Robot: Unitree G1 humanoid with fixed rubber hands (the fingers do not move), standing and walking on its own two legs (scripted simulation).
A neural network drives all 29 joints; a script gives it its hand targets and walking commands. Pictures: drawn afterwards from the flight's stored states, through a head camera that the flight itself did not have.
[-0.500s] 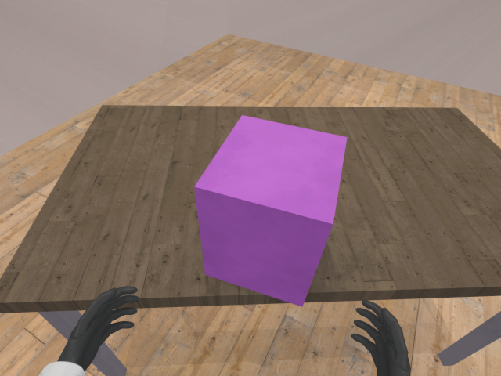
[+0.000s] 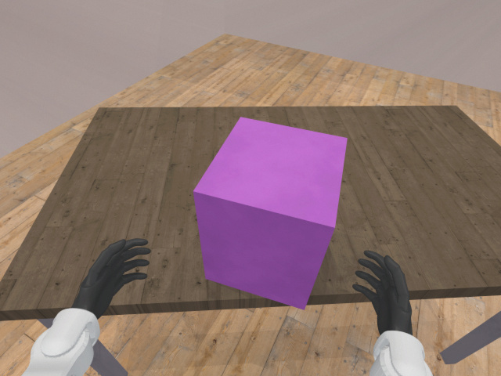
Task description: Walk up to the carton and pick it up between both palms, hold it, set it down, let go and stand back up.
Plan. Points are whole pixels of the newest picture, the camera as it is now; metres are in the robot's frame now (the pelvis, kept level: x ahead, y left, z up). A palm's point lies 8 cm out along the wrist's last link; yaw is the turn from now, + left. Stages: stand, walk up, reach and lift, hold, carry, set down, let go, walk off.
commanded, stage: reach and lift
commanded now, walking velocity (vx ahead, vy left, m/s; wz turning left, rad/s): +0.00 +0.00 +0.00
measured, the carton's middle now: (272, 212) +0.41 -0.01 +0.04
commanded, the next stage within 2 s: none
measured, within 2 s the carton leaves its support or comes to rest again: neither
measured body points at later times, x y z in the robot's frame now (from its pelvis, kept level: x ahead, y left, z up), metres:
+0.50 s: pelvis +0.01 +0.00 +0.00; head +0.01 +0.02 +0.45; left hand +0.31 +0.23 +0.11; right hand +0.27 -0.18 +0.10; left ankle +0.00 +0.10 -0.75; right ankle -0.01 -0.14 -0.75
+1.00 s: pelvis -0.02 +0.00 +0.00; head -0.01 +0.02 +0.45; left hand +0.38 +0.22 +0.17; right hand +0.34 -0.18 +0.15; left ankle +0.00 +0.10 -0.75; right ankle -0.01 -0.14 -0.75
